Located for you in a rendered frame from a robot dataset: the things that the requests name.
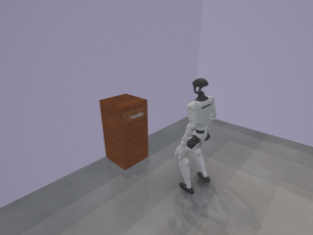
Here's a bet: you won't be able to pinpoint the handle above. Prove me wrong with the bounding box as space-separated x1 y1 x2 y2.
131 103 144 109
132 122 144 129
130 113 143 118

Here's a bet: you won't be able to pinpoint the left robot upper arm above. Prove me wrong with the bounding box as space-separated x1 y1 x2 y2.
186 101 197 130

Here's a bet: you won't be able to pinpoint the right robot upper arm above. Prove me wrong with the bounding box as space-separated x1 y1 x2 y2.
206 96 217 118

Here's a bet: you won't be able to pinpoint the robot left hand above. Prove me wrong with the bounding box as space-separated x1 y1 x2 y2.
174 145 185 162

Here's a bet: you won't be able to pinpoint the left robot foot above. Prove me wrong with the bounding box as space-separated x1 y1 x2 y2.
179 182 195 194

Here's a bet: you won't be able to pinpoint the right robot forearm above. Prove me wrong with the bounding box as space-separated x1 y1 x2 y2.
207 117 216 128

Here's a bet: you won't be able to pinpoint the cabinet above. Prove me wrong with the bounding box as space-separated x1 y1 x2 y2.
99 93 149 170

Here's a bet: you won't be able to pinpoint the robot foot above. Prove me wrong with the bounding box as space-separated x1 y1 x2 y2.
197 172 210 183
179 182 195 194

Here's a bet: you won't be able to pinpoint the right robot foot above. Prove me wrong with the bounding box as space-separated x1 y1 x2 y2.
197 172 210 183

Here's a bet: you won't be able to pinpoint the left robot forearm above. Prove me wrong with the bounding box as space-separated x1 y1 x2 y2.
179 123 193 148

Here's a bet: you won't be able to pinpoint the drawer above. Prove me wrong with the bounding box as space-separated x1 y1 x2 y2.
122 106 147 124

